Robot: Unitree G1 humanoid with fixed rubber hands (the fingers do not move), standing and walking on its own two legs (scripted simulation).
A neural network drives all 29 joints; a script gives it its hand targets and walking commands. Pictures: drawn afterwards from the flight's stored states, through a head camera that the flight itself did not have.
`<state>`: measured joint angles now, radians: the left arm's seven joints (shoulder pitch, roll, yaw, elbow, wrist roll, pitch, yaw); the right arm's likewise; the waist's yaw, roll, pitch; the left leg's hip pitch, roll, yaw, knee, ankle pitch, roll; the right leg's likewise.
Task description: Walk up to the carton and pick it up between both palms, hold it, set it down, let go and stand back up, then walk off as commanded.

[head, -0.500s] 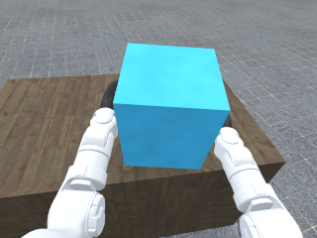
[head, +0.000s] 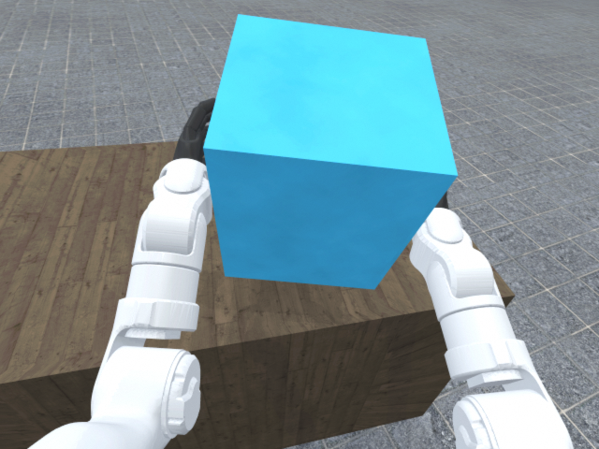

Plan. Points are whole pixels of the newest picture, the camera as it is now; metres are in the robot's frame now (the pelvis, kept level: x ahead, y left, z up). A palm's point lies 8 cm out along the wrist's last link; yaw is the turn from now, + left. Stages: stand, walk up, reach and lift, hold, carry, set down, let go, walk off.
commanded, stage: reach and lift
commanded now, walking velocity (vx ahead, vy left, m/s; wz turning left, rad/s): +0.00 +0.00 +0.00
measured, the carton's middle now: (315, 169) +0.39 +0.02 +0.22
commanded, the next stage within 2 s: hold in 1.50 s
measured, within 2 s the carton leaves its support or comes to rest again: neither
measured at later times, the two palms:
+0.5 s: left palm (186, 143) +0.39 +0.17 +0.25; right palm (427, 189) +0.39 -0.12 +0.20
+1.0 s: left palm (183, 151) +0.37 +0.17 +0.25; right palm (428, 194) +0.38 -0.12 +0.20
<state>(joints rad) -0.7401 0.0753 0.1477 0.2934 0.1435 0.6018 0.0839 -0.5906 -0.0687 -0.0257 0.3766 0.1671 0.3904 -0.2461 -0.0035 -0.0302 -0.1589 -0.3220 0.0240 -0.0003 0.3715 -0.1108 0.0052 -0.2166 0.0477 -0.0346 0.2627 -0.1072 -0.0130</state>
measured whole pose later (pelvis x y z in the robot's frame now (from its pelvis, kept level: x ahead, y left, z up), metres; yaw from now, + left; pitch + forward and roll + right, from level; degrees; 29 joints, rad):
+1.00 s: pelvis +0.00 +0.00 +0.00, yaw +0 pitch +2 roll -2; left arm -0.79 0.05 0.21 0.24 0.23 0.79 0.05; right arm -0.70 -0.07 -0.07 0.46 0.20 0.52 -0.20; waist -0.01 -0.02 -0.18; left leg -0.30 0.02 -0.01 0.37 -0.11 0.01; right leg -0.20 0.05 -0.04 0.27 -0.12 -0.01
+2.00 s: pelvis +0.00 +0.00 +0.00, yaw +0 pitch +2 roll -2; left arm -0.79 0.05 0.21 0.26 0.23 0.79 0.05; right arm -0.72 -0.06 -0.08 0.47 0.20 0.55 -0.22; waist -0.01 -0.02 -0.18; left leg -0.30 0.02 -0.01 0.37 -0.11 0.01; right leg -0.20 0.05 -0.04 0.27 -0.12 -0.01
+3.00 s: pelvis +0.00 +0.00 +0.00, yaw +0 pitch +2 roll -2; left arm -0.79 0.05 0.21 0.26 0.23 0.79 0.05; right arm -0.72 -0.06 -0.08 0.46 0.20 0.55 -0.22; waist -0.01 -0.02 -0.18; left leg -0.30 0.02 -0.01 0.37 -0.11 0.01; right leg -0.20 0.05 -0.04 0.27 -0.12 -0.01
